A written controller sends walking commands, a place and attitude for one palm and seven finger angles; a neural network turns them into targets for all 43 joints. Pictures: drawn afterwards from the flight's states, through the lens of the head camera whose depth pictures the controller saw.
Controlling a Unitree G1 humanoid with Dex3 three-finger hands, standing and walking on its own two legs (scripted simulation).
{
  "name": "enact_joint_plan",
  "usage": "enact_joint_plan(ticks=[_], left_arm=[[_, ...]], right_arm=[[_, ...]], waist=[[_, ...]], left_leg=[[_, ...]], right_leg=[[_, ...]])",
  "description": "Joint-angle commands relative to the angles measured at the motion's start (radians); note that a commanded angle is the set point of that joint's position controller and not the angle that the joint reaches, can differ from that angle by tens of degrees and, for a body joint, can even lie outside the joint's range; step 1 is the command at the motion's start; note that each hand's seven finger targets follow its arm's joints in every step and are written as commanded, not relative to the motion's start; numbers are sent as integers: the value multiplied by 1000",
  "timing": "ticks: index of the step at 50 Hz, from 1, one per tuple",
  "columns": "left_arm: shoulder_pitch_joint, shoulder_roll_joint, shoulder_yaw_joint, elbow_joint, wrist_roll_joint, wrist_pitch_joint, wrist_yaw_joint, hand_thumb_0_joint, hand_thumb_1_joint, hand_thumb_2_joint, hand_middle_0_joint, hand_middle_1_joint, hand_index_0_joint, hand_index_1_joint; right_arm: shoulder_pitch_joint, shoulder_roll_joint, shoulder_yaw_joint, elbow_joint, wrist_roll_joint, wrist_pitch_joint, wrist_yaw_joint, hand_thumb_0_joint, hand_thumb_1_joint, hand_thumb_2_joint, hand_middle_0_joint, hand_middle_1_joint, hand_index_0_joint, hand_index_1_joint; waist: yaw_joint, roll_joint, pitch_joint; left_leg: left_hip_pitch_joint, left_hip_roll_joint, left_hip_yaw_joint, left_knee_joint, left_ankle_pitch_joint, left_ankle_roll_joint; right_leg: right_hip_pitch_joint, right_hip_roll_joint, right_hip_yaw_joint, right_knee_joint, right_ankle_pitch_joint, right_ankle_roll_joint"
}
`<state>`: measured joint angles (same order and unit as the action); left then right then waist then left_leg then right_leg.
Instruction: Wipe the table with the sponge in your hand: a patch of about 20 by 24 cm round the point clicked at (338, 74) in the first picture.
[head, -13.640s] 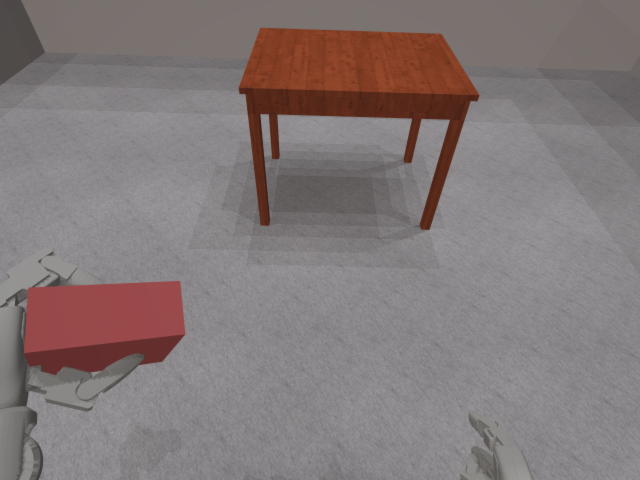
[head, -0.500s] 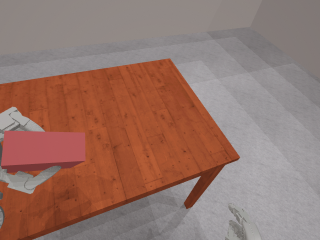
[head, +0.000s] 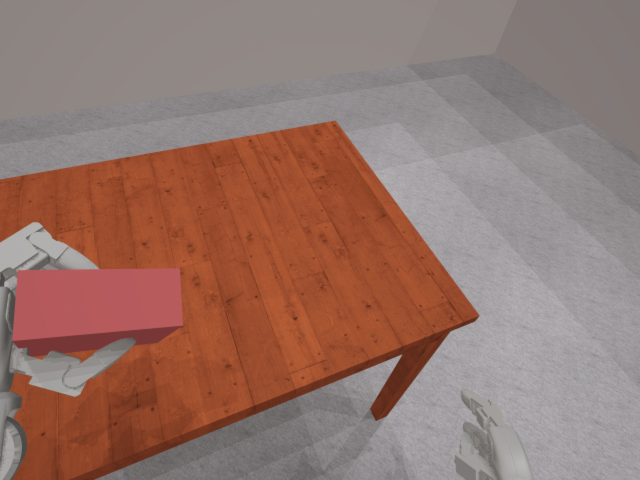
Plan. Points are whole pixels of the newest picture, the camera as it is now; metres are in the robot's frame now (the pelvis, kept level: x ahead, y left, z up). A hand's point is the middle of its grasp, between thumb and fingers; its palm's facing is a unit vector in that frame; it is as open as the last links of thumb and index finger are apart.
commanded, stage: look again from close up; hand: left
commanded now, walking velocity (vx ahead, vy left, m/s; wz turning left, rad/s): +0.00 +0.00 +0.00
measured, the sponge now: (123, 312) +0.23 +0.22 +0.14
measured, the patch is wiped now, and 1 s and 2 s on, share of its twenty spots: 0.00 0.00 0.00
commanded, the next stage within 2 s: turn the palm down, sponge in hand in 0.36 s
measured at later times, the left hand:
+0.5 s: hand (86, 310) +0.21 +0.23 +0.17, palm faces +0.35 -0.81 -0.47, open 9.4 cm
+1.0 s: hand (60, 353) +0.18 +0.25 +0.15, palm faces +0.44 -0.59 -0.68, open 9.4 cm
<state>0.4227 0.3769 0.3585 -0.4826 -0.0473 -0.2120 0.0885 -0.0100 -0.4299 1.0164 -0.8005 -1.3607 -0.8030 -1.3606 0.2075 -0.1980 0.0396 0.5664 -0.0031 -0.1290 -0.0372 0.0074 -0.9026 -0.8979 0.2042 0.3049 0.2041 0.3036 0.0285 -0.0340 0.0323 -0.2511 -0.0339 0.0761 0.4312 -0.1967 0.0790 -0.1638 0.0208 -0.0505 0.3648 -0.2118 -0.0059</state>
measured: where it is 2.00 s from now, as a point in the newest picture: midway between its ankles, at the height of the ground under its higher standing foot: outside the picture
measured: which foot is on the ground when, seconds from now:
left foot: down 0.00-1.00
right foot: down 0.00-1.00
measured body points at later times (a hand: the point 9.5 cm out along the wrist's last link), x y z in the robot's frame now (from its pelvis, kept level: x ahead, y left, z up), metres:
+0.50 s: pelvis -0.01 -0.02 +0.00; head +0.00 -0.01 +0.45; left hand +0.19 +0.27 +0.19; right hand +0.16 -0.24 -0.07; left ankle +0.02 +0.06 -0.74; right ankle -0.01 -0.12 -0.74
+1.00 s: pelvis -0.03 -0.07 -0.02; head -0.03 -0.09 +0.43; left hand +0.16 +0.27 +0.19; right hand +0.19 -0.29 -0.10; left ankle +0.02 +0.06 -0.74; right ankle -0.01 -0.12 -0.74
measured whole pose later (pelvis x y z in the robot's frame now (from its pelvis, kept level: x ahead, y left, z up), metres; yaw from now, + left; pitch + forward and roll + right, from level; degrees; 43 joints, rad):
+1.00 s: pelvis -0.03 -0.07 -0.02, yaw +3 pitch -1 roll +0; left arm 0.24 0.53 0.41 -0.24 0.13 -0.01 0.01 -0.01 -0.43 1.02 -0.79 -1.37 -0.80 -1.37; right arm 0.14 -0.27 0.02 0.64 0.00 -0.06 -0.07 0.01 -0.90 -0.90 0.20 0.30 0.20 0.30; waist 0.08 0.05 0.01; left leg -0.36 0.02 -0.01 0.64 -0.25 -0.01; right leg -0.28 0.07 -0.13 0.61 -0.32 -0.10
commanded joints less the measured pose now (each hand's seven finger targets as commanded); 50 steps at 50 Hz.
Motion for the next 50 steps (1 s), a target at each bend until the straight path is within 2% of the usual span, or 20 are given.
enact_joint_plan(ticks=[1, 18, 22, 23, 24, 25, 26, 27, 28, 30, 33, 35, 37, 38, 39, 42, 43, 44, 46, 50], left_arm=[[-75, 154, 85, -179, -5, -55, 24, 0, 100, 1300, -1200, -1600, -1200, -1600], [-60, 171, 98, -188, -2, -51, 25, 0, 100, 1300, -1200, -1600, -1200, -1600], [-74, 158, 82, -156, -4, -42, 26, 0, 100, 1300, -1200, -1600, -1200, -1600], [-965, 911, 350, -523, 20, -176, 28, 0, 100, 1300, -1200, -1600, -1200, -1600], [-688, 406, 274, 75, 127, 36, -26, 0, 100, 1300, -1200, -1600, -1200, -1600], [-556, 320, 124, 60, 75, 50, -29, 0, 100, 1300, -1200, -1600, -1200, -1600], [-397, 324, 179, 78, 79, 73, -32, 0, 100, 1300, -1200, -1600, -1200, -1600], [-353, 215, 109, 21, 20, 111, -69, 0, 100, 1300, -1200, -1600, -1200, -1600], [-258, 180, 90, 68, -19, 171, -92, 0, 100, 1300, -1200, -1600, -1200, -1600], [-175, 202, 61, -32, -34, 233, -130, 0, 100, 1300, -1200, -1600, -1200, -1600], [-124, 291, 71, -72, 88, 273, -126, 0, 100, 1300, -1200, -1600, -1200, -1600], [-110, 355, 149, -100, 128, 228, -103, 0, 100, 1300, -1200, -1600, -1200, -1600], [-141, 395, 238, -120, 104, 156, -69, 0, 100, 1300, -1200, -1600, -1200, -1600], [-222, 473, 312, -168, 89, 117, -46, 0, 100, 1300, -1200, -1600, -1200, -1600], [-269, 412, 270, -168, 85, 79, -29, 0, 100, 1300, -1200, -1600, -1200, -1600], [-271, 402, 253, -91, 114, 25, 15, 0, 100, 1300, -1200, -1600, -1200, -1600], [-314, 438, 261, -81, 136, 37, 17, 0, 100, 1300, -1200, -1600, -1200, -1600], [-314, 395, 202, -22, 151, 57, 6, 0, 100, 1300, -1200, -1600, -1200, -1600], [-296, 392, 136, 64, 169, 124, -34, 0, 100, 1300, -1200, -1600, -1200, -1600], [-403, 415, 31, 129, 223, 245, -131, 0, 100, 1300, -1200, -1600, -1200, -1600]], right_arm=[[-72, -140, -63, -150, 8, -51, -17, 0, -900, -900, 200, 300, 200, 300], [-82, -139, -65, -145, 12, -50, -23, 0, -900, -900, 200, 300, 200, 300], [-82, -137, -64, -147, 13, -47, -25, 0, -900, -900, 200, 300, 200, 300], [59, -196, 96, -267, 116, 4, -90, 0, -900, -900, 200, 300, 200, 300], [-99, -147, -83, -52, -21, -34, -61, 0, -900, -900, 200, 300, 200, 300], [-92, -190, -69, -96, -27, -51, -3, 0, -900, -900, 200, 300, 200, 300], [-58, -226, -97, -81, -18, -32, 3, 0, -900, -900, 200, 300, 200, 300], [-125, -202, -81, -118, -9, -36, 0, 0, -900, -900, 200, 300, 200, 300], [-147, -188, -70, -109, 17, -34, 6, 0, -900, -900, 200, 300, 200, 300], [-174, -198, -63, -114, 19, -29, 8, 0, -900, -900, 200, 300, 200, 300], [-203, -191, -42, -152, 28, -2, 18, 0, -900, -900, 200, 300, 200, 300], [-191, -194, -51, -161, 1, 12, 10, 0, -900, -900, 200, 300, 200, 300], [-191, -185, -58, -153, -8, 19, -7, 0, -900, -900, 200, 300, 200, 300], [-196, -183, -61, -137, -3, 17, -14, 0, -900, -900, 200, 300, 200, 300], [-200, -158, -59, -136, -8, 10, -15, 0, -900, -900, 200, 300, 200, 300], [-172, -162, -74, -84, -14, 0, -20, 0, -900, -900, 200, 300, 200, 300], [-165, -167, -71, -79, -11, 0, -19, 0, -900, -900, 200, 300, 200, 300], [-171, -163, -70, -77, -14, 1, -22, 0, -900, -900, 200, 300, 200, 300], [-169, -175, -68, -82, -5, 11, -41, 0, -900, -900, 200, 300, 200, 300], [-210, -180, -58, -111, 23, 35, -75, 0, -900, -900, 200, 300, 200, 300]], waist=[[-14, 107, -159], [-19, 122, -126], [-18, 74, -111], [-81, 339, -90], [9, 254, -155], [-39, 139, -110], [1, 148, -234], [37, 160, -290], [44, 184, -292], [65, 192, -229], [53, 104, -124], [40, 7, -115], [32, -76, -145], [35, -18, -153], [34, 18, -183], [11, 179, -170], [6, 221, -175], [-2, 234, -168], [-4, 216, -132], [-1, 95, -77]], left_leg=[[90, 150, -184, -99, 154, -94], [61, 139, -188, -125, 17, -72], [64, 137, -182, -117, -14, -61], [-211, 115, -199, -147, -219, -11], [111, 78, -97, -42, 7, -114], [117, 65, -152, -49, 129, -125], [222, 94, -147, -22, 207, -115], [243, 77, -142, -19, 208, -115], [267, 82, -137, -19, 163, -113], [209, 73, -120, -25, 143, -104], [116, 55, -84, -11, 119, -65], [87, 51, -77, 11, 131, -53], [63, 42, -74, 49, 95, -45], [72, 39, -72, 58, 58, -47], [74, 31, -75, 69, 64, -50], [76, 24, -65, 127, 38, -52], [67, 21, -65, 141, 15, -52], [42, 18, -62, 154, 6, -51], [-7, 19, -58, 161, -31, -51], [-67, 21, -70, 181, -71, -52]], right_leg=[[16, -70, 99, -35, 134, -24], [-5, -72, 110, -67, 67, -25], [-25, -79, 126, -93, 48, -25], [214, 10, 74, 52, -14, 35], [-66, 17, 9, 107, 25, -46], [-156, 27, -43, 78, 29, -44], [-167, 31, -30, 90, 58, -38], [-133, 18, -32, 87, 65, -37], [-133, 27, -28, 87, 52, -37], [-93, -1, -37, 72, 89, -38], [-101, 13, -16, 61, 76, -37], [-113, 14, -11, 63, 78, -27], [-137, 17, 1, 70, 41, -8], [-154, 21, 23, 64, 0, -9], [-137, 16, 19, 79, 0, -12], [-199, -5, 47, 83, -17, -14], [-211, -12, 69, 82, -41, -20], [-209, -28, 77, 80, -44, -18], [-205, -54, 125, 53, -93, -12], [-184, -92, 217, -5, -224, 0]])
